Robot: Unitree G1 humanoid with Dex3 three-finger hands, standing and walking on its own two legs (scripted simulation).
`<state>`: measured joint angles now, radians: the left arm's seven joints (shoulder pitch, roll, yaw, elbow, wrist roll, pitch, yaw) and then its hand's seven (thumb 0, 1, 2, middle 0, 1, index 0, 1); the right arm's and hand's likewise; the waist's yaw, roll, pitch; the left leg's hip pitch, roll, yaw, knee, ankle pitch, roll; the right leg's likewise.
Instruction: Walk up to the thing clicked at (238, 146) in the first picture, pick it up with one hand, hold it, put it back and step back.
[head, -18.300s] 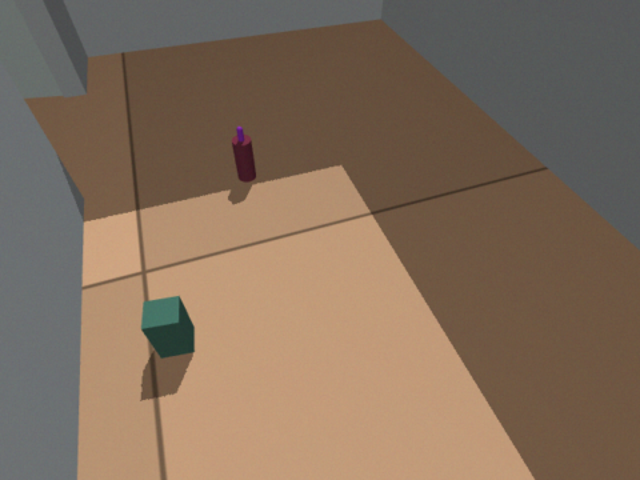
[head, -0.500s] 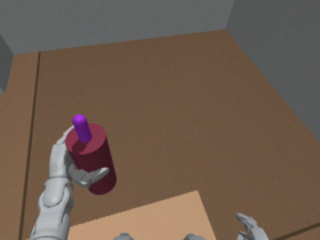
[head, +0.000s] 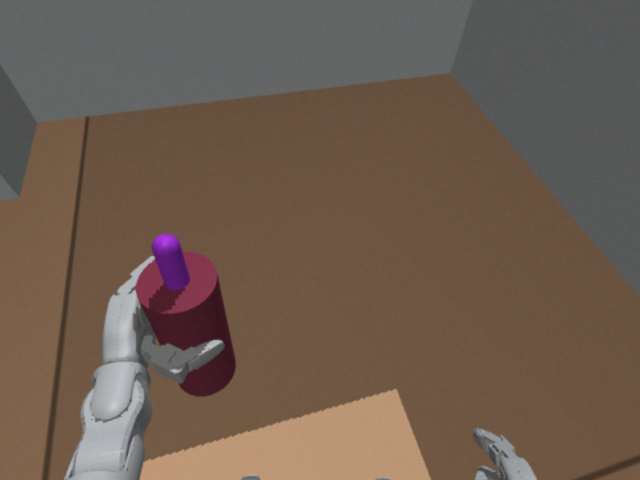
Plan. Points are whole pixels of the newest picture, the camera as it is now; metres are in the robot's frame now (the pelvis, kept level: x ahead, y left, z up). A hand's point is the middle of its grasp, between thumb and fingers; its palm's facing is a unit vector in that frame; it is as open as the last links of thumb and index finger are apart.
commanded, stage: hold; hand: left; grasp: from the side
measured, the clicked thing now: (189, 316) +0.31 +0.16 +0.02
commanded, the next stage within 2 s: none
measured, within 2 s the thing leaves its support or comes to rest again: neither
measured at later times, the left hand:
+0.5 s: hand (180, 323) +0.30 +0.17 +0.03, palm faces +0.11 -0.99 -0.04, open 11.4 cm
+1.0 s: hand (180, 318) +0.31 +0.17 +0.03, palm faces +0.11 -0.99 -0.05, open 11.4 cm
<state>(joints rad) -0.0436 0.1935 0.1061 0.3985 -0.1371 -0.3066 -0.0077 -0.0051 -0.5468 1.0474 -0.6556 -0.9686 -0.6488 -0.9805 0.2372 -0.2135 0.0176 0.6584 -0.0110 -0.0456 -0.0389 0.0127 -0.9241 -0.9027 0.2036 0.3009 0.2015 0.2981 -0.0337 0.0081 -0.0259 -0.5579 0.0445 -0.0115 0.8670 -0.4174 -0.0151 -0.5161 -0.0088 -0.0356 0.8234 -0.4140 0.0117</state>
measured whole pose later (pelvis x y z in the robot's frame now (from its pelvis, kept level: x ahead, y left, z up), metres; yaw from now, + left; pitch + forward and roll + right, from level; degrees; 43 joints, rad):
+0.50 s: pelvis -0.01 +0.00 +0.00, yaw +0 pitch +5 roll -1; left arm -0.05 0.19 0.10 0.40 -0.14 -0.32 -0.01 -0.01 -0.53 1.04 -0.65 -0.97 -0.64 -0.98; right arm 0.23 -0.21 0.02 0.68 -0.01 -0.07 -0.04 0.01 -0.92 -0.90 0.20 0.30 0.20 0.30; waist -0.03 0.00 -0.01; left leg -0.53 0.04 -0.01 0.84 -0.39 -0.01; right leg -0.50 -0.01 -0.03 0.81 -0.39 0.01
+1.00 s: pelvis -0.01 +0.00 +0.00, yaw +0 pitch +5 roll -1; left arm -0.05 0.20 0.11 0.41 -0.14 -0.33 -0.01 -0.01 -0.53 1.04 -0.64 -0.98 -0.64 -0.99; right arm 0.24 -0.21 0.01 0.69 -0.01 -0.07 -0.03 0.01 -0.92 -0.91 0.20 0.30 0.20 0.30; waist -0.03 0.00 -0.01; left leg -0.53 0.04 -0.01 0.84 -0.40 -0.02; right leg -0.49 -0.01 -0.03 0.80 -0.40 0.01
